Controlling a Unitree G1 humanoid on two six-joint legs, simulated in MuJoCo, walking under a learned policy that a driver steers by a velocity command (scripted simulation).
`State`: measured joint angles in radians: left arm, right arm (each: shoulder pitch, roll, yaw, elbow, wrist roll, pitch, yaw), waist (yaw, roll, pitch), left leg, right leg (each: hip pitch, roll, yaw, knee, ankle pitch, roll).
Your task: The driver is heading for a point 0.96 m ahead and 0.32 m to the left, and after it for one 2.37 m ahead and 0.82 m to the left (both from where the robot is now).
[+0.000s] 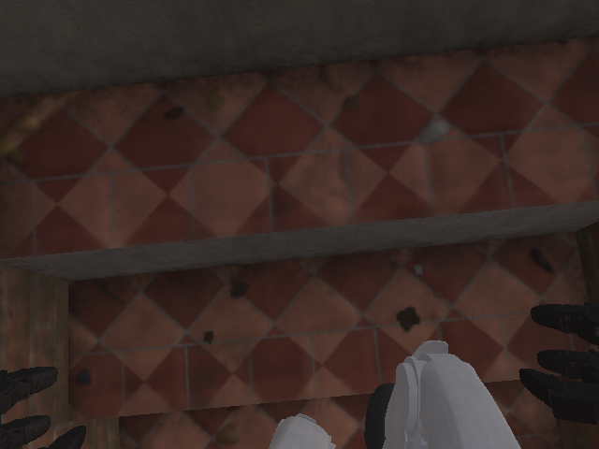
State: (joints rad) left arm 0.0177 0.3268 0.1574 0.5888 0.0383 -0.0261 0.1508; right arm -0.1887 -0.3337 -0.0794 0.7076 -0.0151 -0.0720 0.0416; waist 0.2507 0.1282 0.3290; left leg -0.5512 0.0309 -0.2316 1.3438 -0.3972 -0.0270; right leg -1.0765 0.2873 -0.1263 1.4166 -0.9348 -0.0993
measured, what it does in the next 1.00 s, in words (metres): goes down, backwards, turning left: left foot 0.17 m lower, then right foot 0.43 m lower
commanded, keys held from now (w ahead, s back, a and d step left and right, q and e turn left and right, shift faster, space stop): w+q+shift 0.72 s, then w+shift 0.16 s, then w+e+shift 0.12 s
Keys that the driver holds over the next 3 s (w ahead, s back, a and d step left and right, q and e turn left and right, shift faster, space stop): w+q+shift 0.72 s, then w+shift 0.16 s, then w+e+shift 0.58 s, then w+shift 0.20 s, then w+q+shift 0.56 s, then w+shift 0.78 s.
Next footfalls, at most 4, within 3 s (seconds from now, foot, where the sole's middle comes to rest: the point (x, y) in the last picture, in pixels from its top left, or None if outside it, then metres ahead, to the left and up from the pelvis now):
0.20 left None -0.03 0.12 -0.76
0.56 right None -0.50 -0.22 -1.19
0.58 left None -0.26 -0.05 -1.05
0.70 right None -0.43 -0.29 -1.24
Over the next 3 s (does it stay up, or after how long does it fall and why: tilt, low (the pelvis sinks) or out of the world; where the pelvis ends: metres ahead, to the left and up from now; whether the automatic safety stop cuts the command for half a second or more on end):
stays up -0.56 -0.39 -0.48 its command is cut before an obstacle after 0.9 s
